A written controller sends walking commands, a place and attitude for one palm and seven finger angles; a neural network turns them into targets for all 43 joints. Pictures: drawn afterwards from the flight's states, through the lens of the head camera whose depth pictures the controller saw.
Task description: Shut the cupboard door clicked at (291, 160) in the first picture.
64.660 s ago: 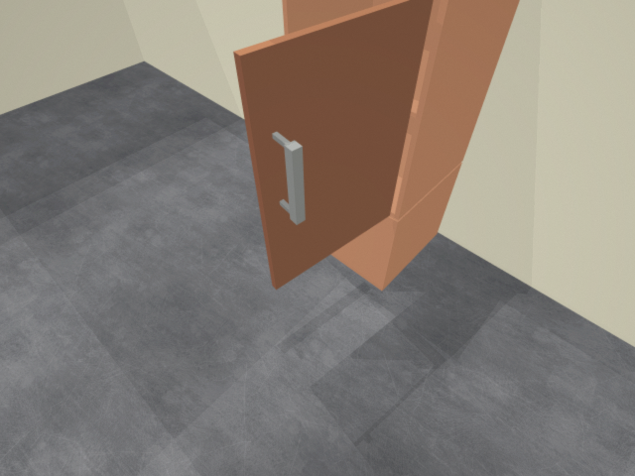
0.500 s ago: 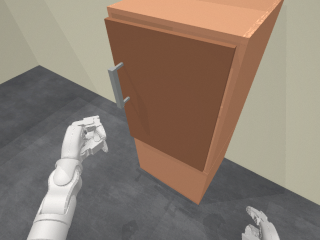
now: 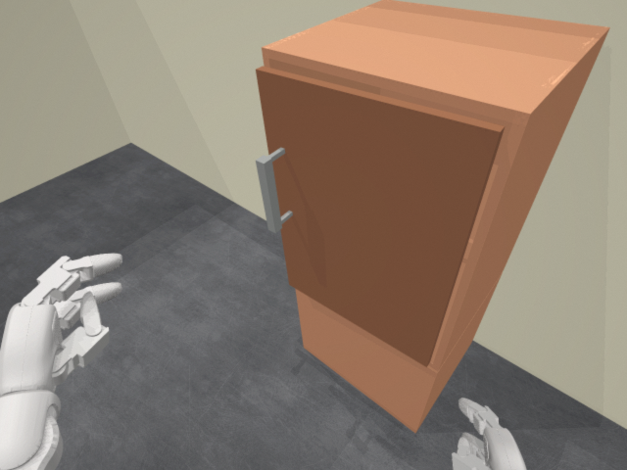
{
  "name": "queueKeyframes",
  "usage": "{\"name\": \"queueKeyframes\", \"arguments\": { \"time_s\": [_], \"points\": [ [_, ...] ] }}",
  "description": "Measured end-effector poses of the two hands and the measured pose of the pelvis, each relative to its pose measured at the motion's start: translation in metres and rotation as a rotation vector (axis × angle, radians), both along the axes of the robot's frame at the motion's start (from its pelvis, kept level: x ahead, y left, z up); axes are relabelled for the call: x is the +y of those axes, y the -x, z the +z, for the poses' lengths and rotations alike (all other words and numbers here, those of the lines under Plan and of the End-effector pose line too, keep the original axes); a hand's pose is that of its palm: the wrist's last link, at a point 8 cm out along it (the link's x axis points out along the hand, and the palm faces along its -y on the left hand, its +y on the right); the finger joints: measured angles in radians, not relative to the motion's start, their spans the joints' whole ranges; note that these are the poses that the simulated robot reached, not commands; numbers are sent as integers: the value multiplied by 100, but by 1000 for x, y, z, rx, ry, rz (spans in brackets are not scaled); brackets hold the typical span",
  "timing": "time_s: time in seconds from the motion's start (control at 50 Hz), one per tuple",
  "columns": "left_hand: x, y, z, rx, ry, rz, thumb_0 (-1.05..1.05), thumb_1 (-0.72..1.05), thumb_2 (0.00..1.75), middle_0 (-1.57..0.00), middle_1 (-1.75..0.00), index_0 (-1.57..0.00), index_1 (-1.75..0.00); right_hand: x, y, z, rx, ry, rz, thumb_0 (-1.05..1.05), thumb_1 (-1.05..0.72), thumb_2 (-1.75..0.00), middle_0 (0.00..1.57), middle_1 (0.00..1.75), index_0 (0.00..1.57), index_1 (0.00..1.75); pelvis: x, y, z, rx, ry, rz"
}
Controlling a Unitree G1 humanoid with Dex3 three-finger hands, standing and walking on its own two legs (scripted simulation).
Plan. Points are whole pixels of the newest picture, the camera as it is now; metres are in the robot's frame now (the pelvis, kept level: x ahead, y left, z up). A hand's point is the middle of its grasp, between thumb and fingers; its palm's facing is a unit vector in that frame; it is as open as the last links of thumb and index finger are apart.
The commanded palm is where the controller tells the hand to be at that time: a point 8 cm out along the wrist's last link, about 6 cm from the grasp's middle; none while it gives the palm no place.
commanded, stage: draw the hand back to the body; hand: left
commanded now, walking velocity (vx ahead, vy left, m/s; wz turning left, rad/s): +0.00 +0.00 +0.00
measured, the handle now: (277, 191) +0.63 +0.16 +0.01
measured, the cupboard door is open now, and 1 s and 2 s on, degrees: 3 3 3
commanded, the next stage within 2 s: step back with the hand held close in 0.46 s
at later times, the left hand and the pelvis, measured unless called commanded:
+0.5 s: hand (80, 349) +0.18 +0.25 +0.16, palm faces +0.45 -0.80 -0.39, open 7.4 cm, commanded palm +0.13 +0.29 +0.17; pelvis -0.01 -0.01 +0.00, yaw +0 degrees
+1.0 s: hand (46, 358) +0.17 +0.28 +0.15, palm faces +0.38 -0.78 -0.49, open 7.4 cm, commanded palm +0.11 +0.32 +0.17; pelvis -0.04 +0.02 -0.01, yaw -1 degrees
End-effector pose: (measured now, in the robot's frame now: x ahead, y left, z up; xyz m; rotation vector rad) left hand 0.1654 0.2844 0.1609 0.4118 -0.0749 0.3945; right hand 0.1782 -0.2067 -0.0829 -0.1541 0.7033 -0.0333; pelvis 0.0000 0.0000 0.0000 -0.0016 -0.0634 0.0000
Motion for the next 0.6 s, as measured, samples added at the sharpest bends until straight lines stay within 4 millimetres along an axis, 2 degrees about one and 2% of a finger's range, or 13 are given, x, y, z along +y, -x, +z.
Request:
{"name": "queueKeyframes", "arguments": {
  "time_s": [0.12, 0.2, 0.36, 0.6],
  "points": [
    [14, 26, 17, -21, -82, 66, 2, 89, 90, -39, -49, -39, -50, -14, 8, -4, 7, 16, -31, 1, -90, -90, 21, 30, 21, 30, -3, 0, 0, 0, 0, 0],
    [17, 35, 18, -33, -87, 103, 2, 89, 90, -31, -40, -30, -41, -22, 10, -4, 0, 32, -35, 1, -90, -90, 20, 30, 21, 30, -4, 2, -1, -5, 0, 4],
    [5, 31, 7, -38, -32, 76, 2, 89, 90, -23, -32, -23, -33, -29, 8, 3, -34, 48, -43, 1, -90, -90, 20, 30, 20, 30, -9, 7, -1, -10, -2, 5],
    [3, 29, 12, -48, -49, 57, 2, 89, 90, -22, -30, -21, -31, -27, 8, 5, -52, 32, -46, 1, -90, -90, 20, 30, 21, 30, -13, 8, 0, -13, 0, -4]
  ]
}}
